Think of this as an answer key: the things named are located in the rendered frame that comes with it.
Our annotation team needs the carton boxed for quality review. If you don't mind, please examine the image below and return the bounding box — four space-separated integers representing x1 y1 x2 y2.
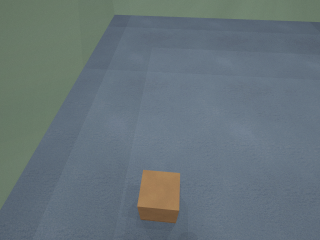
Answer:
137 170 180 224

